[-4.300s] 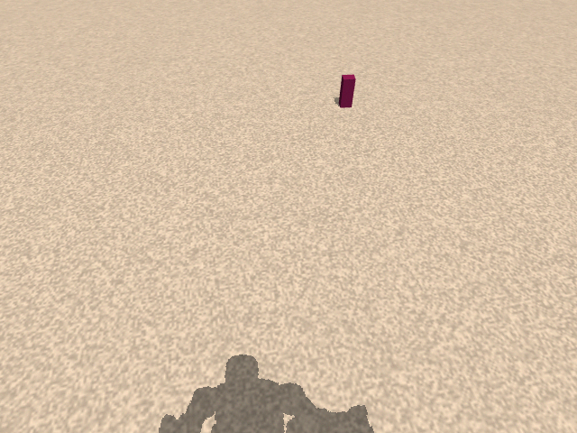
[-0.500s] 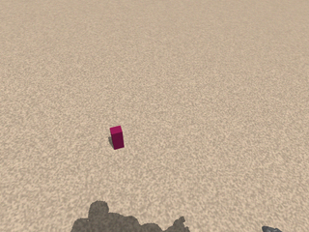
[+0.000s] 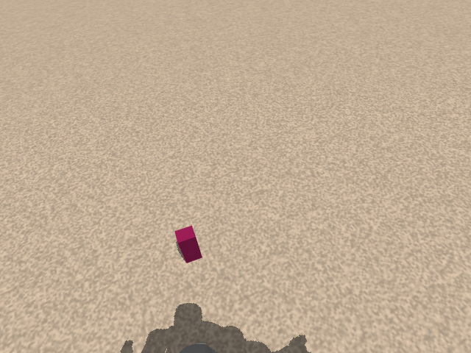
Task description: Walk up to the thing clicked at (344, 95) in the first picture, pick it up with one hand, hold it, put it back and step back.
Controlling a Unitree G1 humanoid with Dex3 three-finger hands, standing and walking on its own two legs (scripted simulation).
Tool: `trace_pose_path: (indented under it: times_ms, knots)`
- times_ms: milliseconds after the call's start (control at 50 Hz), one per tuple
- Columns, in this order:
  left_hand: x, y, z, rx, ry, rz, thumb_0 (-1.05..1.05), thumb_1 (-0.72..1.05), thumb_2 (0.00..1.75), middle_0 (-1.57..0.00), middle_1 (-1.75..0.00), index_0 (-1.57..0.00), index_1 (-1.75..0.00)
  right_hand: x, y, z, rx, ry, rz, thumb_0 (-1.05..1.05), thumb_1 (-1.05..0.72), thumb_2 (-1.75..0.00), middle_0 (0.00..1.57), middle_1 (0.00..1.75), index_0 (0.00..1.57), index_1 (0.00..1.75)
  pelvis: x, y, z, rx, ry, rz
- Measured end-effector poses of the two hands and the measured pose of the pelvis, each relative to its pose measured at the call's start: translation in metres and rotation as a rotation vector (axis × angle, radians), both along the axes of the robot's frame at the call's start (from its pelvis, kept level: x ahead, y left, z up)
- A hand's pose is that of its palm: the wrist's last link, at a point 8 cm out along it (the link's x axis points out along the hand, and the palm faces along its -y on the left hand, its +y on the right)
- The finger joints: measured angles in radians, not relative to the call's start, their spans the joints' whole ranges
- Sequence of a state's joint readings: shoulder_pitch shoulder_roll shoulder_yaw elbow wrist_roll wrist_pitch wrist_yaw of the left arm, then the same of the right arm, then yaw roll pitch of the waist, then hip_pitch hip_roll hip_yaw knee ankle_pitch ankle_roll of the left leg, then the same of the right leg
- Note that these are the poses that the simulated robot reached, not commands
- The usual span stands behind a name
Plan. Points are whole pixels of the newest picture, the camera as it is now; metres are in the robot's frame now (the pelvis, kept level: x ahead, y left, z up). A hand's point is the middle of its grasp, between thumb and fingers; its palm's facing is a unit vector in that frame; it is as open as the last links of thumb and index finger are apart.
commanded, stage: walk up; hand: left
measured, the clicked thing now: (189, 245) +0.67 +0.26 -0.67
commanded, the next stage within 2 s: none
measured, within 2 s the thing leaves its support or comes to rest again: neither
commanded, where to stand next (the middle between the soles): +0.37 +0.06 m, yaw +0 degrees
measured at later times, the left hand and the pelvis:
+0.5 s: hand (90, 322) +0.23 +0.32 -0.14, palm faces -0.10 -0.93 -0.36, open 7.4 cm; pelvis +0.16 +0.05 +0.00, yaw -1 degrees
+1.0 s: hand (112, 268) +0.35 +0.32 -0.16, palm faces -0.03 -0.92 -0.38, open 7.4 cm; pelvis +0.25 +0.05 -0.02, yaw -1 degrees
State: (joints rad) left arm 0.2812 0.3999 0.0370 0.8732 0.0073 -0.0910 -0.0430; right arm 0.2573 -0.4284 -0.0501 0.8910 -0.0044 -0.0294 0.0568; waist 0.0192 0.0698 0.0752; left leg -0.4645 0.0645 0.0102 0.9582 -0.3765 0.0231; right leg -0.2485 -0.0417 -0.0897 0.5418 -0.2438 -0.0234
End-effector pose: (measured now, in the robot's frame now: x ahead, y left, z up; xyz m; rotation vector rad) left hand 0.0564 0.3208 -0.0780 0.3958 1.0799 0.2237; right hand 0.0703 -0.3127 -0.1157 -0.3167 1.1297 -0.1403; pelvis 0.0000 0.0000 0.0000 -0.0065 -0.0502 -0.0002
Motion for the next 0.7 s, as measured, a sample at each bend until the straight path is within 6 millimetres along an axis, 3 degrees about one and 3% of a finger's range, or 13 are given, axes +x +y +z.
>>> trace_pose_path:
  times_ms: [100, 220, 380, 520, 620, 700]
  knots:
    - [0.010, 0.018, -0.010, -0.015, 0.033, 0.026, 0.00, 0.90, 0.89, -0.20, -0.30, -0.20, -0.30, 0.051, 0.011, 0.013, -0.020, -0.028, 0.037, 0.01, -0.90, -0.90, 0.20, 0.30, 0.20, 0.30, 0.032, 0.012, -0.001, -0.013, 0.001, 0.008]
    - [0.039, 0.049, -0.043, -0.036, 0.097, 0.045, 0.00, 0.90, 0.89, -0.20, -0.30, -0.20, -0.30, 0.100, 0.028, 0.020, -0.089, -0.091, 0.031, 0.01, -0.90, -0.90, 0.20, 0.30, 0.20, 0.30, 0.078, 0.040, -0.017, 0.002, -0.004, 0.006]
    - [0.111, 0.051, -0.038, -0.070, 0.112, -0.014, 0.00, 0.90, 0.89, -0.20, -0.30, -0.20, -0.30, 0.101, 0.040, 0.033, -0.096, -0.028, -0.045, 0.01, -0.90, -0.90, 0.20, 0.30, 0.20, 0.30, 0.124, 0.049, -0.001, 0.013, -0.004, -0.014]
    - [0.176, 0.042, -0.020, -0.047, 0.100, -0.054, 0.00, 0.90, 0.89, -0.20, -0.30, -0.20, -0.30, 0.108, 0.032, 0.019, -0.060, 0.059, -0.089, 0.01, -0.90, -0.90, 0.20, 0.30, 0.20, 0.30, 0.169, 0.043, 0.001, 0.020, 0.003, -0.026]
    - [0.226, 0.032, -0.015, 0.019, 0.035, -0.062, 0.00, 0.90, 0.89, -0.20, -0.30, -0.20, -0.30, 0.135, 0.018, -0.009, -0.031, 0.093, -0.105, 0.01, -0.90, -0.90, 0.20, 0.30, 0.20, 0.30, 0.204, 0.027, -0.012, 0.011, -0.001, -0.031]
    - [0.250, 0.023, -0.007, 0.028, -0.012, -0.050, 0.00, 0.90, 0.89, -0.20, -0.30, -0.20, -0.30, 0.171, 0.022, -0.016, -0.016, 0.097, -0.089, 0.01, -0.90, -0.90, 0.20, 0.30, 0.20, 0.30, 0.219, 0.024, -0.010, 0.015, -0.007, -0.032]
